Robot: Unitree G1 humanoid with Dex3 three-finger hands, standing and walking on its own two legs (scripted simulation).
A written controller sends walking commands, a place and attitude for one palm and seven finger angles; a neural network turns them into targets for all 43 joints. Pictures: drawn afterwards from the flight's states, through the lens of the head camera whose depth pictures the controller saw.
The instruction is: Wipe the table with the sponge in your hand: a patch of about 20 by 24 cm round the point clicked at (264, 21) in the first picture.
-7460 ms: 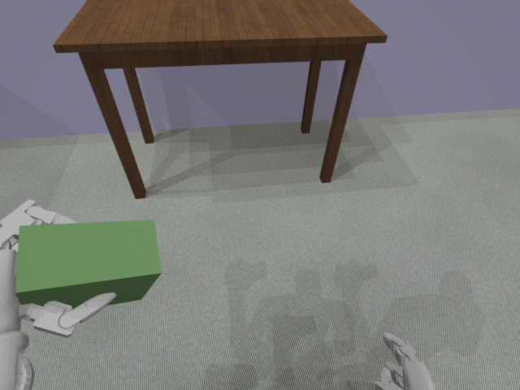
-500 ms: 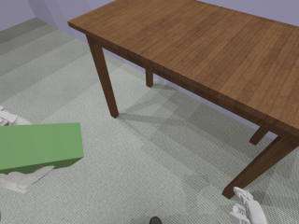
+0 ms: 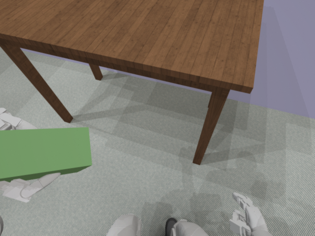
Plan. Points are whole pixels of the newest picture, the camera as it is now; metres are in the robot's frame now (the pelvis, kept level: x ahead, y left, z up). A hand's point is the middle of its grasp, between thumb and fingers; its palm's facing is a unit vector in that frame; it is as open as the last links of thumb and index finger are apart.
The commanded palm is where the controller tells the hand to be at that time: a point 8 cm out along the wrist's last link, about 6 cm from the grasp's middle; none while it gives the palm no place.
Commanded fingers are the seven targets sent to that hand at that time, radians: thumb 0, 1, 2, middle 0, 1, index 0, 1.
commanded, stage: turn to face it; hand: left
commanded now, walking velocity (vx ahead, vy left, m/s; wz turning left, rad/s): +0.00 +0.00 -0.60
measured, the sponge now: (58, 154) +0.24 +0.19 +0.15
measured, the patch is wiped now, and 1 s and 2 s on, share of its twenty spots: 0.00 0.00 0.00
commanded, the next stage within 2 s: take the last steps up to it in 1.06 s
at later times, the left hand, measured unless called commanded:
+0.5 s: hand (86, 158) +0.23 +0.12 +0.18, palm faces +0.18 -0.82 -0.54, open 10.1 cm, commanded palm +0.19 +0.16 +0.19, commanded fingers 0.00 0.10 1.30 -1.20 -1.60 -1.20 -1.60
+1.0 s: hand (151, 169) +0.21 +0.02 +0.18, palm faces -0.12 -0.87 -0.47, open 10.1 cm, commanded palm +0.19 +0.08 +0.19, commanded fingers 0.00 0.10 1.30 -1.20 -1.60 -1.20 -1.60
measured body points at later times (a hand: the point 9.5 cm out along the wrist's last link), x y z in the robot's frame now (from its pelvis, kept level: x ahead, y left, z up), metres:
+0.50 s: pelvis -0.05 -0.05 -0.01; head -0.02 -0.09 +0.43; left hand +0.21 +0.17 +0.21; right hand +0.06 -0.29 -0.12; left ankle -0.04 +0.14 -0.73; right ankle -0.03 -0.16 -0.73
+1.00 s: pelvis -0.10 -0.07 +0.00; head -0.07 -0.08 +0.45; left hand +0.21 +0.07 +0.20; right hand -0.09 -0.37 -0.08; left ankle -0.04 +0.06 -0.73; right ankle -0.07 -0.15 -0.71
